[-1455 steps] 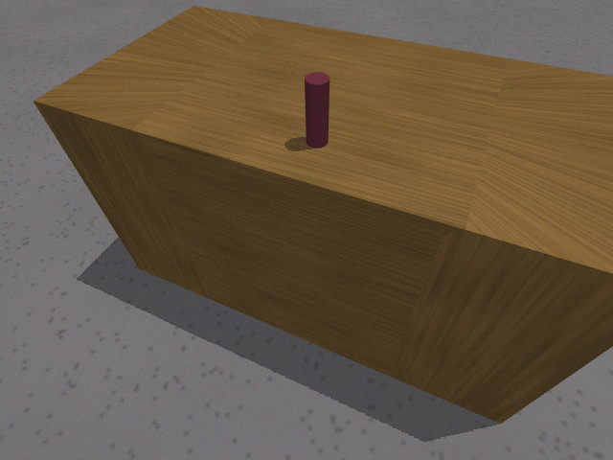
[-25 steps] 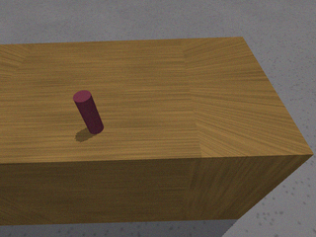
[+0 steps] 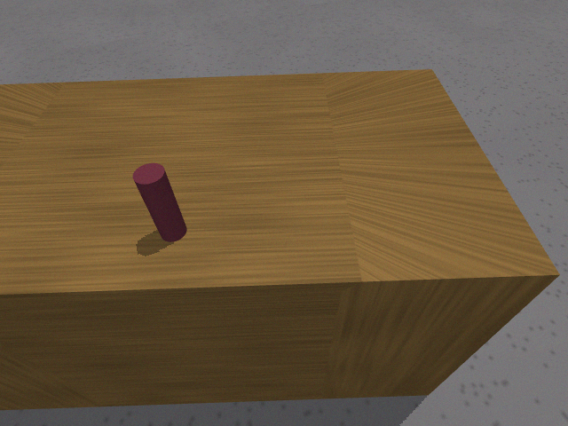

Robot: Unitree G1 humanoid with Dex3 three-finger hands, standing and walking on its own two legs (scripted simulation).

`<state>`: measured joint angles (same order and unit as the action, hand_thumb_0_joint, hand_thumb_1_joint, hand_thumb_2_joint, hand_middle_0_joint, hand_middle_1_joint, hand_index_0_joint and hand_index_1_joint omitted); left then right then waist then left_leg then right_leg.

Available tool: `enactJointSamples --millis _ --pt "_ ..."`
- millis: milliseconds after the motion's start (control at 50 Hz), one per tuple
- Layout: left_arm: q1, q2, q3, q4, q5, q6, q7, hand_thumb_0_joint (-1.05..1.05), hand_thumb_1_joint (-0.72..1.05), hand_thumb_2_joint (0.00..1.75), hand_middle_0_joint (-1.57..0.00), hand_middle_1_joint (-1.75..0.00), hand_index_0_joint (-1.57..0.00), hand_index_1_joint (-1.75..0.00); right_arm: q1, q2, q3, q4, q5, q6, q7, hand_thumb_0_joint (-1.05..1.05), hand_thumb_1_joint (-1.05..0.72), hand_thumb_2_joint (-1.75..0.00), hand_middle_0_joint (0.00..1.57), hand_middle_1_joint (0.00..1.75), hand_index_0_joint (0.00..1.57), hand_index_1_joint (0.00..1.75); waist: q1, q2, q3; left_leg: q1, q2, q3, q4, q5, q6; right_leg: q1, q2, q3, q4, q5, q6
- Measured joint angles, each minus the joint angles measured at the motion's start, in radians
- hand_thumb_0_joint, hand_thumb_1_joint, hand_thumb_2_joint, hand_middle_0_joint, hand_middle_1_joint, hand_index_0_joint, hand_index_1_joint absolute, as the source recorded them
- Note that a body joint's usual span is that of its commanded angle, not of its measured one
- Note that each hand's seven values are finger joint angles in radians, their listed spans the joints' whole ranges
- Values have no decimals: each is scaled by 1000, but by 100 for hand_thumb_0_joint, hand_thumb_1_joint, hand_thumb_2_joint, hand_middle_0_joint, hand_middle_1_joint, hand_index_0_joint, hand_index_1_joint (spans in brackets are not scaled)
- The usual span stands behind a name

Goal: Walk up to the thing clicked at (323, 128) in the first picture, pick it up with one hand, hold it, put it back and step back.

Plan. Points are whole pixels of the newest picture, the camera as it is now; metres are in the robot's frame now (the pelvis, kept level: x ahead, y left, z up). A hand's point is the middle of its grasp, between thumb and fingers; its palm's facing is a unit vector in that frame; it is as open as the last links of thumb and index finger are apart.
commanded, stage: stand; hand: left
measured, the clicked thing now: (162, 205) +0.46 +0.23 +0.04
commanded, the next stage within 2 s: step back in 0.12 s
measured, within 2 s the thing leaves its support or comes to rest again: neither
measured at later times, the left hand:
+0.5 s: hand out of the picture +0.05 +0.29 -0.18, palm faces -0.07 -0.92 -0.39, open 7.4 cm
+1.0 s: hand out of the picture -0.05 +0.26 -0.16, palm faces -0.10 -0.91 -0.40, open 7.4 cm
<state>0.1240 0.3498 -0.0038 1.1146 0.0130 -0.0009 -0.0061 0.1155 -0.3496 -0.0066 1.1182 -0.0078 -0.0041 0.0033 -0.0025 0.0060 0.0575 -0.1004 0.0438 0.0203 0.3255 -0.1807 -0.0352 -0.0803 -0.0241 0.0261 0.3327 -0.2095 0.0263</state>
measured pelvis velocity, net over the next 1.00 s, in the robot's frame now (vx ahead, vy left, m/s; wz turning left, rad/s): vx -0.18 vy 0.01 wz -0.08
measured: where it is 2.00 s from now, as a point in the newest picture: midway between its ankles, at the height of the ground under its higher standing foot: outside the picture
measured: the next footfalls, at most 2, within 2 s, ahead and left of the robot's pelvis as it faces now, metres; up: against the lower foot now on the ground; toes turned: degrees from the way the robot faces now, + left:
left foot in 0.52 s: -0.05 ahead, +0.14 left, +0.00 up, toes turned -1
right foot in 0.90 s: -0.14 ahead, -0.10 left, +0.00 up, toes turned -1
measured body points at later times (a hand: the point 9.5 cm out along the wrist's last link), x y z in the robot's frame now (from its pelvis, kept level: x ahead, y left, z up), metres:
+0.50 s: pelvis -0.07 +0.02 -0.03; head -0.01 +0.03 +0.41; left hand +0.05 +0.34 -0.15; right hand +0.01 -0.31 -0.14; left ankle -0.09 +0.14 -0.74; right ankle -0.02 -0.14 -0.75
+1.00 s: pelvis -0.18 +0.01 -0.02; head -0.12 -0.02 +0.42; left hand -0.05 +0.31 -0.13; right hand -0.09 -0.32 -0.15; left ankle -0.14 +0.15 -0.70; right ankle -0.18 -0.10 -0.75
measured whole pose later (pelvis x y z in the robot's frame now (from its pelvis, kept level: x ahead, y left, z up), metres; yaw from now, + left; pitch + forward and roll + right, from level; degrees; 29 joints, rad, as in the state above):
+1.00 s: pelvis -0.18 +0.01 -0.02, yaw -4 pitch -3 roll +1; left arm 0.14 0.35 0.06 0.85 0.03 0.05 -0.01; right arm 0.12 -0.40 -0.05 0.88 0.00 0.06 -0.03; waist 0.00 0.03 0.19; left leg -0.45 -0.05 -0.09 1.00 -0.52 0.00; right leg -0.27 0.04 0.05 0.66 -0.34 -0.04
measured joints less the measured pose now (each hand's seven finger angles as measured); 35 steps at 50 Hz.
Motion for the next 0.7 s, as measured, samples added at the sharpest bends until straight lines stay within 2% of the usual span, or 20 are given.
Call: enactJointSamples --millis 140,260,300,340,360,400,440,480,500,520,540,580,600,640,700 --pt "3 3 5 -6 -3 3 -2 1 90 90 -20 -30 -20 -30 1 0 -4 -1 0 3 3 0 -91 -90 20 30 21 30 1 -1 1 -12 0 0 11 1 2 -11 0 1 10 1 0" --pt "-24 29 39 -82 -15 26 6 1 90 90 -20 -30 -20 -30 -37 -16 -33 -56 13 29 5 0 -91 -90 20 30 21 30 2 -6 76 -116 4 -4 148 -35 10 -120 5 3 155 -39 -10" --pt "-30 37 44 -105 -12 34 7 1 90 90 -20 -30 -20 -30 -45 -27 -43 -77 13 39 5 0 -91 -90 20 30 21 30 1 -3 93 -156 5 -7 201 -50 16 -158 8 3 206 -53 -13" --pt "-35 38 46 -126 -8 40 5 1 90 90 -20 -30 -20 -30 -50 -43 -53 -97 12 48 4 0 -91 -90 20 30 21 30 -2 6 108 -198 5 -15 262 -69 38 -189 10 -3 248 -63 -14" --pt "-38 36 47 -135 -3 43 4 1 90 90 -20 -30 -20 -30 -51 -51 -58 -105 11 52 4 0 -91 -90 20 30 21 30 -4 9 116 -222 -5 -26 314 -105 50 -202 7 -3 266 -67 -13" --pt "-43 32 47 -155 11 46 3 1 90 90 -20 -30 -20 -30 -49 -63 -66 -123 9 63 5 0 -91 -90 20 30 21 30 0 4 128 -268 -48 -48 476 -246 67 -228 -6 8 293 -68 -12" --pt "-47 33 45 -174 22 50 5 1 90 90 -20 -30 -20 -30 -35 -68 -71 -145 13 64 8 0 -91 -90 20 30 21 30 0 -8 129 -282 -78 -58 581 -315 83 -256 -18 20 310 -63 -10" --pt "-54 40 44 -192 26 56 9 1 90 90 -20 -30 -20 -30 -9 -66 -70 -162 14 52 9 0 -91 -90 20 30 21 30 -8 -22 119 -243 -78 -50 527 -291 88 -292 -29 26 335 -63 4" --pt "-59 45 44 -205 23 60 10 1 90 90 -20 -30 -20 -30 8 -66 -69 -168 9 44 8 0 -91 -90 20 30 21 30 -13 -27 113 -206 -69 -43 440 -224 85 -312 -33 25 358 -70 12" --pt "-67 50 44 -218 17 64 11 1 90 90 -20 -30 -20 -30 23 -63 -71 -171 -1 36 5 0 -91 -90 20 30 21 30 -16 -35 113 -181 -70 -41 381 -219 60 -336 -38 27 391 -80 8" --pt "-82 57 48 -228 12 68 14 1 90 90 -20 -30 -20 -30 30 -51 -72 -169 -13 32 2 0 -91 -90 20 30 21 30 -9 -56 130 -180 -81 -30 384 -226 54 -353 -30 61 437 -142 -10" --pt "-97 58 55 -239 13 73 27 1 90 90 -20 -30 -20 -30 42 -32 -63 -166 -21 34 5 0 -91 -90 20 30 21 30 -9 -63 151 -187 -73 -29 395 -218 59 -383 50 132 572 -299 -30" --pt "-99 58 56 -239 13 75 31 1 90 90 -20 -30 -20 -30 48 -22 -57 -164 -22 34 4 0 -91 -90 20 30 21 30 -15 -61 154 -186 -66 -33 383 -205 61 -396 90 151 651 -332 -35" --pt "-93 60 58 -240 5 74 32 1 91 90 -20 -30 -20 -30 58 -5 -48 -164 -24 36 -3 0 -91 -90 20 30 21 30 -18 -65 151 -181 -55 -31 339 -170 62 -418 139 162 779 -328 -39" --pt "-67 53 61 -251 3 70 24 1 91 90 -20 -30 -20 -30 61 1 -46 -182 -22 34 -15 0 -90 -90 20 30 21 30 -18 -56 151 -179 -40 -18 293 -131 64 -406 155 143 845 -303 -25"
